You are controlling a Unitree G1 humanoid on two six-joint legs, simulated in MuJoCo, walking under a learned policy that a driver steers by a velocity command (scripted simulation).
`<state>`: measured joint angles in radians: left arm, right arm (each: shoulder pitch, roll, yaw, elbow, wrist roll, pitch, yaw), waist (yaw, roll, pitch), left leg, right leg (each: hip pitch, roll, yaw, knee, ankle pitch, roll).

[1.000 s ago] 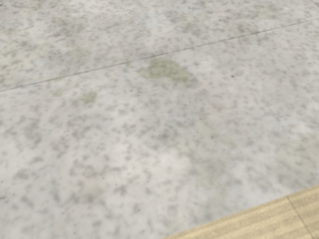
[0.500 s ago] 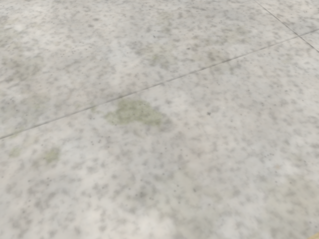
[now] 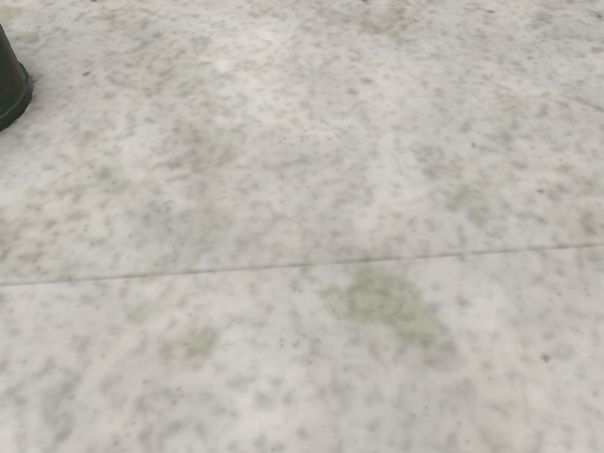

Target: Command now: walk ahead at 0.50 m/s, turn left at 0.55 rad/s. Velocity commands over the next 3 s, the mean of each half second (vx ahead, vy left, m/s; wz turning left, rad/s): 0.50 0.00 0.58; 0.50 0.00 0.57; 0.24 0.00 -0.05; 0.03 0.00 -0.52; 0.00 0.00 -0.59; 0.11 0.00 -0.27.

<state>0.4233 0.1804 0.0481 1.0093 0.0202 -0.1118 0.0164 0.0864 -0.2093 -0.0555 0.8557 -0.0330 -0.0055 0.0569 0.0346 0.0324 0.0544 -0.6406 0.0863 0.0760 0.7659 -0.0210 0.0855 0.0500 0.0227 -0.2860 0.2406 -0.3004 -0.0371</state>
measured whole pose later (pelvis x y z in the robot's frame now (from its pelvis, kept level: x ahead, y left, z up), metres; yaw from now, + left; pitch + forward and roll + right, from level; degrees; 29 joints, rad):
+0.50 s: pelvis +0.27 +0.06 +0.01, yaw +18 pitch +2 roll -1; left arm 0.06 0.25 0.05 0.77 0.04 -0.02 -0.02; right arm 0.42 -0.25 -0.07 0.90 0.00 -0.05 0.00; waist -0.07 -0.04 0.04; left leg -0.04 -0.15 -0.10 0.26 -0.23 0.14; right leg -0.69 -0.11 0.03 0.85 -0.08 0.05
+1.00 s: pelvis +0.54 +0.12 +0.01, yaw +35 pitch +1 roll -1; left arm 0.37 0.26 0.05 0.84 0.02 -0.09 -0.01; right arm 0.17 -0.30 -0.06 0.75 -0.04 0.00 0.06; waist 0.04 0.05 0.03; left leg -0.65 0.04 -0.05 1.01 -0.18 0.05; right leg -0.09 0.01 -0.16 0.28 -0.21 -0.04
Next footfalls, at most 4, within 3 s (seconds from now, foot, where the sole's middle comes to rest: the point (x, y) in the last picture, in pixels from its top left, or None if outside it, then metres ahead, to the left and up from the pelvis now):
0.14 left None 0.22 0.09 -0.78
0.70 right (311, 392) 0.60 0.04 -0.78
1.20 left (175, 358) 0.67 0.36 -0.78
1.68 right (261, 335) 0.74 0.16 -0.78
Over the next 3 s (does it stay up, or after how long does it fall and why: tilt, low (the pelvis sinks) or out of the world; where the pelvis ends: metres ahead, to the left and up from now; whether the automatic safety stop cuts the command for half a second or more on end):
stays up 0.66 0.21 0.01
